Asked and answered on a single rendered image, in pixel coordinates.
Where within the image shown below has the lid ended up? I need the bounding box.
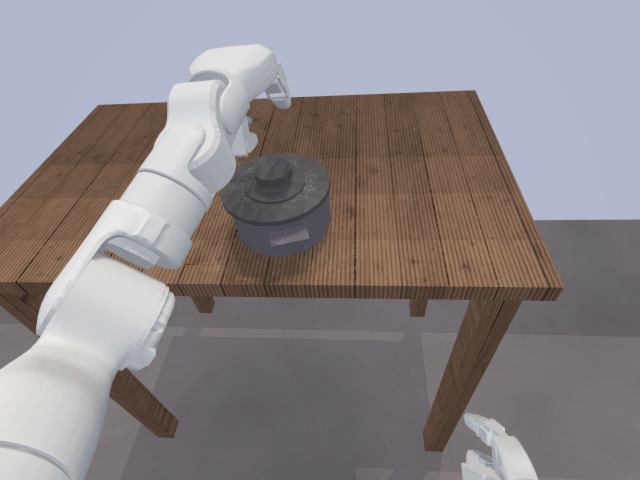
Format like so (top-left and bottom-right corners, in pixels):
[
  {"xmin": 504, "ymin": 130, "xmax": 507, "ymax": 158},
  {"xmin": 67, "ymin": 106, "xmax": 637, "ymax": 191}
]
[{"xmin": 220, "ymin": 153, "xmax": 330, "ymax": 226}]

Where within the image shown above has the pot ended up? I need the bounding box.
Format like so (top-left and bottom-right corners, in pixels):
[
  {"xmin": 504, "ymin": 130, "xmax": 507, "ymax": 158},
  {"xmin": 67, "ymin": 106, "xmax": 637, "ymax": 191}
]
[{"xmin": 233, "ymin": 194, "xmax": 331, "ymax": 257}]

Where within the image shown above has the robot left upper arm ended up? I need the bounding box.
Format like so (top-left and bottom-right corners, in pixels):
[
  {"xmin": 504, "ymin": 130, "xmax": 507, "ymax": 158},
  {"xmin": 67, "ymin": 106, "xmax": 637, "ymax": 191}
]
[{"xmin": 0, "ymin": 251, "xmax": 175, "ymax": 480}]

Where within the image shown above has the table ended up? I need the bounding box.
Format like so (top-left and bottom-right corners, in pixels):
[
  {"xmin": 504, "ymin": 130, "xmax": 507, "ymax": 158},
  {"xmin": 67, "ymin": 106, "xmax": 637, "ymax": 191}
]
[{"xmin": 0, "ymin": 90, "xmax": 564, "ymax": 452}]

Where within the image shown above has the knob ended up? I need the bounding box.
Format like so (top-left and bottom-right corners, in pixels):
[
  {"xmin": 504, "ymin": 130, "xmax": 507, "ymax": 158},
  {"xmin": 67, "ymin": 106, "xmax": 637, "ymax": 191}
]
[{"xmin": 253, "ymin": 158, "xmax": 292, "ymax": 188}]

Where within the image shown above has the right robot hand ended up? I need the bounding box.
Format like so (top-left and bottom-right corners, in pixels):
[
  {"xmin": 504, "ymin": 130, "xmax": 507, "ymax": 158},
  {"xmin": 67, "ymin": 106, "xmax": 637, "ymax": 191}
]
[{"xmin": 461, "ymin": 413, "xmax": 538, "ymax": 480}]

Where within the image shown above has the left robot hand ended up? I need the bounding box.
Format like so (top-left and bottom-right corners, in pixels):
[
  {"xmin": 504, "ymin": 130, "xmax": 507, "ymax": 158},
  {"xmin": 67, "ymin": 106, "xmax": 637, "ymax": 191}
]
[{"xmin": 189, "ymin": 44, "xmax": 291, "ymax": 157}]

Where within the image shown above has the robot left forearm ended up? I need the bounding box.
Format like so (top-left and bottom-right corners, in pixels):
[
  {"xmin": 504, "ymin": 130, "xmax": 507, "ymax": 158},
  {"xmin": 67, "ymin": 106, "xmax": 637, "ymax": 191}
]
[{"xmin": 36, "ymin": 67, "xmax": 248, "ymax": 337}]

